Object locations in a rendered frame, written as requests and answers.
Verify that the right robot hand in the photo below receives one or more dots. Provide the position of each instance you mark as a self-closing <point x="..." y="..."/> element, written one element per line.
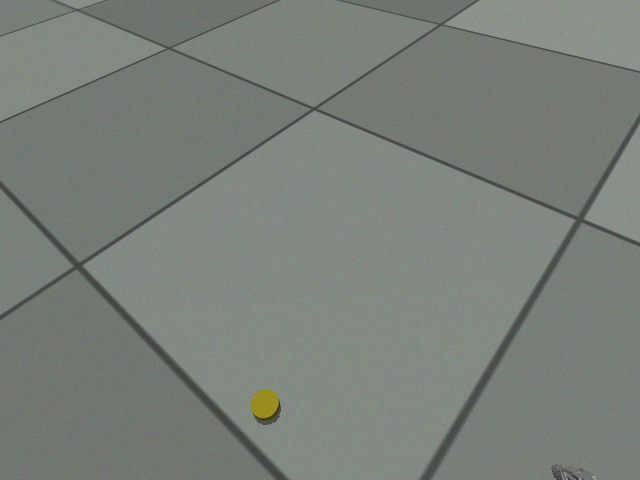
<point x="563" y="472"/>

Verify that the tin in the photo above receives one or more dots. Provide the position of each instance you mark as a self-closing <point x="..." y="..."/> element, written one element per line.
<point x="265" y="405"/>

